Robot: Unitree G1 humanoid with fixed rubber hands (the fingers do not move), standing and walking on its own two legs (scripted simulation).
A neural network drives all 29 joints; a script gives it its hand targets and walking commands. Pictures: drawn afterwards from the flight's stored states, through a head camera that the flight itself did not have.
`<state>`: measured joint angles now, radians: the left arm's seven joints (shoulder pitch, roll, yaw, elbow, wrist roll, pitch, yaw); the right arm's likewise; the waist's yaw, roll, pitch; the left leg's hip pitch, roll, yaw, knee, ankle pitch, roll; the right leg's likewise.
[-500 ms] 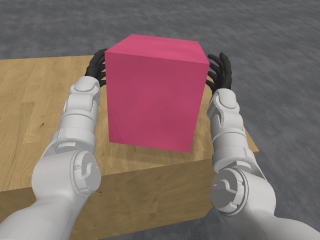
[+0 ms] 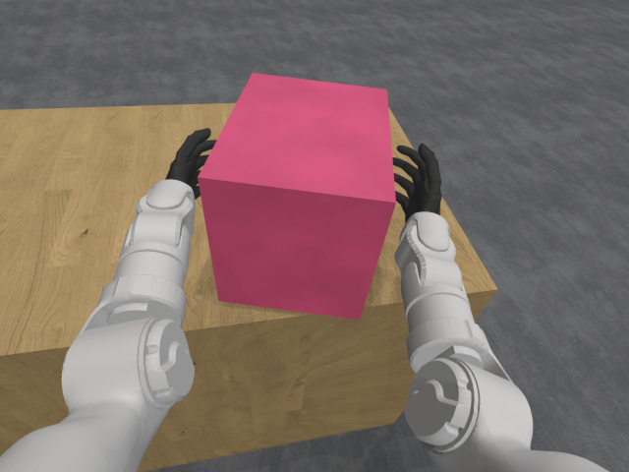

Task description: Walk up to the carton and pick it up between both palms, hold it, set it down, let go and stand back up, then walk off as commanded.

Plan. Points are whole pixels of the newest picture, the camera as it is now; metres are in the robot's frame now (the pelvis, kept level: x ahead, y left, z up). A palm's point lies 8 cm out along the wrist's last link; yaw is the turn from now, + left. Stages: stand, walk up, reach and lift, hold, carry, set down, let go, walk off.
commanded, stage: set down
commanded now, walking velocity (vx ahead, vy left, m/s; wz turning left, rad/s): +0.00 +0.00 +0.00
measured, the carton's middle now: (304, 193) +0.49 -0.02 +0.09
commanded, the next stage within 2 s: none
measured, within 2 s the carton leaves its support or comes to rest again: rests again in 0.46 s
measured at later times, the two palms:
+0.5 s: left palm (191, 172) +0.49 +0.14 +0.13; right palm (410, 197) +0.43 -0.16 +0.13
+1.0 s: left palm (194, 172) +0.50 +0.13 +0.12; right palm (409, 208) +0.44 -0.17 +0.10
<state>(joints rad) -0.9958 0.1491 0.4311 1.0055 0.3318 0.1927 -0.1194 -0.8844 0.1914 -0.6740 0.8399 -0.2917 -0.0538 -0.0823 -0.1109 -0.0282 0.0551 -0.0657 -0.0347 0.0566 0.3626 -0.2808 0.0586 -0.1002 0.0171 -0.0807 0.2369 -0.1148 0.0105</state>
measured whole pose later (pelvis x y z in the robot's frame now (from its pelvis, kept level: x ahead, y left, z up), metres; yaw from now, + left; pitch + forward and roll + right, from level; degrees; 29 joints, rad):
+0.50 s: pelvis +0.03 +0.00 +0.00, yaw +0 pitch +3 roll -3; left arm -1.02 0.14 0.45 1.03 0.34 0.09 -0.10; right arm -0.88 0.20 -0.68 0.79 -0.36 -0.07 -0.09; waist -0.11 0.00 0.04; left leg -0.10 -0.03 0.06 0.36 -0.31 0.06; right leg -0.13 0.02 -0.08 0.24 -0.15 0.01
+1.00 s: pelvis +0.04 +0.00 +0.00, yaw +0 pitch +4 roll -2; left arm -0.97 0.13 0.41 1.03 0.33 0.05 -0.10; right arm -0.81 0.17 -0.67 0.94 -0.36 -0.26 -0.09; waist -0.11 -0.02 0.01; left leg -0.11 -0.03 0.06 0.36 -0.26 0.02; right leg -0.13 0.01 -0.08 0.24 -0.14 0.01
